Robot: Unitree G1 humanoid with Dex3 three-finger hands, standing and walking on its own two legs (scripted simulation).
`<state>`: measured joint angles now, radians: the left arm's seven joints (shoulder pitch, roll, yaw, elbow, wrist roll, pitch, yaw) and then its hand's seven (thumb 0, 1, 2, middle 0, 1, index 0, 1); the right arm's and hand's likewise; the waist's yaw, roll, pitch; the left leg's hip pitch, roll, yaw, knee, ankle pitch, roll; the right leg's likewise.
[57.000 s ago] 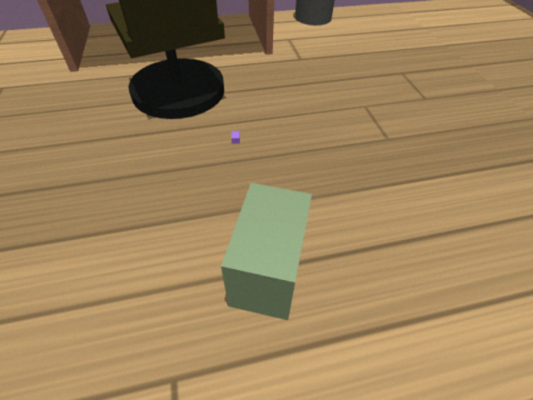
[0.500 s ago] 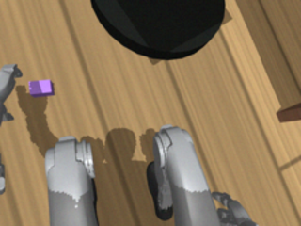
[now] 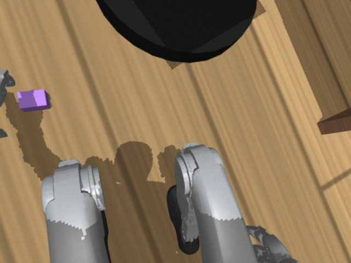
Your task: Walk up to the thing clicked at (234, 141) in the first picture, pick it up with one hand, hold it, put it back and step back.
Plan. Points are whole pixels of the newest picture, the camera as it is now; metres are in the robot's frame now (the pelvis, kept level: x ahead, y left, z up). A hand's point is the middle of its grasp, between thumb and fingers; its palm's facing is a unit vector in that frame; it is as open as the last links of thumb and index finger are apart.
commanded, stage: rise first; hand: left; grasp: from above
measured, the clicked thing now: (34, 100) +0.49 +0.29 -0.31
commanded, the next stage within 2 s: approach in 1.52 s
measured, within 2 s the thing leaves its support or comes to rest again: neither
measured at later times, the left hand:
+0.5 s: hand out of the picture +0.44 +0.33 -0.19, palm faces -0.46 -0.08 -0.88, open 12.3 cm
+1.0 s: hand out of the picture +0.45 +0.33 -0.19, palm faces -0.46 -0.08 -0.88, open 12.3 cm
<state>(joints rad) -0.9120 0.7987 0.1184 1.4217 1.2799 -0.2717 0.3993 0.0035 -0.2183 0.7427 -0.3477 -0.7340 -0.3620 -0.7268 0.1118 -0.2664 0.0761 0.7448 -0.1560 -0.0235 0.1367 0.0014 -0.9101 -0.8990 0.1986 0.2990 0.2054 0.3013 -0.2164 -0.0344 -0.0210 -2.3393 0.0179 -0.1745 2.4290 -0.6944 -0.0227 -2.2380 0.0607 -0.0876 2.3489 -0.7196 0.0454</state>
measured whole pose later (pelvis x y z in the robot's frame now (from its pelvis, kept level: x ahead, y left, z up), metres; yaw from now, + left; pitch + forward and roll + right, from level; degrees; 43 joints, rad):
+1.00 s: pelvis +0.00 +0.00 -0.01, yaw -1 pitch +33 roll -10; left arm -0.99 0.87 0.11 1.49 1.29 -0.25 0.40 0.00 -0.22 0.75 -0.35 -0.74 -0.36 -0.74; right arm 0.12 -0.27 0.14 0.71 -0.17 -0.04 0.14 0.00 -0.91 -0.90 0.20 0.30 0.21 0.30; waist -0.27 -0.05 0.01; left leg -2.36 0.02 -0.20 2.45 -0.69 -0.02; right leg -2.24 0.07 -0.11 2.35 -0.71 0.05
